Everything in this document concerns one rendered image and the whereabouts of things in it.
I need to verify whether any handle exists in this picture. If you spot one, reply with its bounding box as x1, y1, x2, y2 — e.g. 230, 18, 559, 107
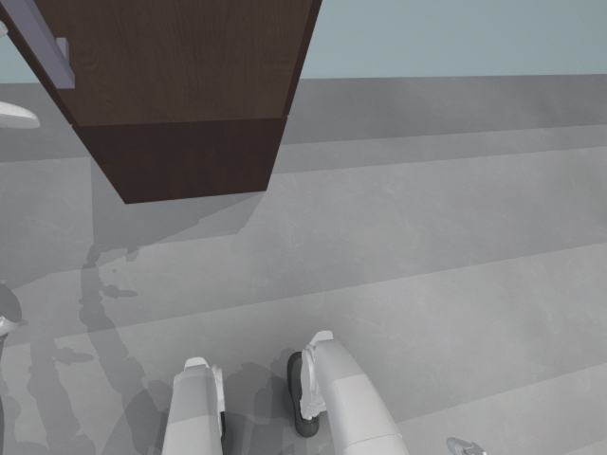
0, 0, 75, 89

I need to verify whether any left robot upper arm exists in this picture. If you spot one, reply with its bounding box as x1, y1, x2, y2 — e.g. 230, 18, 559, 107
0, 282, 22, 455

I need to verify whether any left robot hand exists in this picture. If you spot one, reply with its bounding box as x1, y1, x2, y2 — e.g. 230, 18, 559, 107
0, 21, 41, 129

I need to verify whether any robot thigh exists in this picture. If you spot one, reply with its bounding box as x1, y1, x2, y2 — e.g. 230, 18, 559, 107
161, 364, 225, 455
302, 339, 410, 455

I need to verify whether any robot right thigh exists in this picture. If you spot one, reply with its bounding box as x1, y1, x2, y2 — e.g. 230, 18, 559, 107
302, 339, 410, 455

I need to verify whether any robot left thigh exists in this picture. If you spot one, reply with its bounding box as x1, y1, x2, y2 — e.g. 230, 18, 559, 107
161, 364, 225, 455

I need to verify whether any cupboard door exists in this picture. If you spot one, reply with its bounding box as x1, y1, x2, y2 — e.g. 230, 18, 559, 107
0, 0, 312, 126

